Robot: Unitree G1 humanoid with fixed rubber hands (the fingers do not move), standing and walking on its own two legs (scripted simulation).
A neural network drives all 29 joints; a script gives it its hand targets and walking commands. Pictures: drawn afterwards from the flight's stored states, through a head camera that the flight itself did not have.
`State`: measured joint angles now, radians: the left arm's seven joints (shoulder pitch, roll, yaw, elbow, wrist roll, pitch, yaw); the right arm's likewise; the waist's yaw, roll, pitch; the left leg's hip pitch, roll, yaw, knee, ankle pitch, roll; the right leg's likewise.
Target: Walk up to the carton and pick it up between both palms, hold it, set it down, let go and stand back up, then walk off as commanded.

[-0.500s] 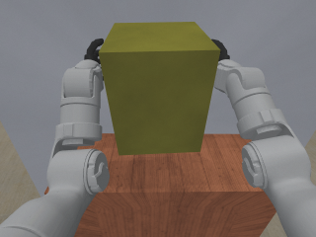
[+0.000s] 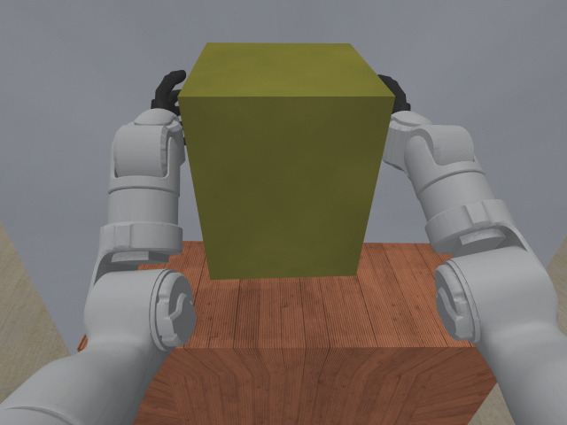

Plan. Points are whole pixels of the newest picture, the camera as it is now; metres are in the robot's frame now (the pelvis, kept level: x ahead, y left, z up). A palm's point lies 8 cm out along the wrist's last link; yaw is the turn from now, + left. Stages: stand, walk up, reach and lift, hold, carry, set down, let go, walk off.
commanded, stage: hold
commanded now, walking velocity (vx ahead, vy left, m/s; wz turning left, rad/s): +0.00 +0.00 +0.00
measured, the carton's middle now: (281, 159) +0.38 +0.01 +0.27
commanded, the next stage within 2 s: none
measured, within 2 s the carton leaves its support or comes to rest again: neither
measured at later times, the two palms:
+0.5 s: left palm (163, 126) +0.37 +0.16 +0.32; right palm (391, 130) +0.37 -0.13 +0.32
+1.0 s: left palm (167, 124) +0.37 +0.15 +0.32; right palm (396, 130) +0.37 -0.14 +0.32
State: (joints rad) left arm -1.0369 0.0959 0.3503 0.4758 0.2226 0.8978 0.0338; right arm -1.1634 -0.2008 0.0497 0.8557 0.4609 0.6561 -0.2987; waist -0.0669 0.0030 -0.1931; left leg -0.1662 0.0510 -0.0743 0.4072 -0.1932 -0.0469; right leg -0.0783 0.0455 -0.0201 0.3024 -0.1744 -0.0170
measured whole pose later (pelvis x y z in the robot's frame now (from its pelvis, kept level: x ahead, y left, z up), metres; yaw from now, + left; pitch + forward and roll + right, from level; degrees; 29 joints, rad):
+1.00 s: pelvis +0.00 +0.00 +0.00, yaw +0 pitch -3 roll -2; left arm -1.06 0.09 0.36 0.50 0.22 0.90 0.05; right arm -1.18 -0.20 0.03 0.89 0.46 0.67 -0.30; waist -0.06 0.02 -0.20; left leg -0.17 0.05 -0.08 0.41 -0.19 -0.05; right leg -0.08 0.05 0.00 0.30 -0.17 -0.02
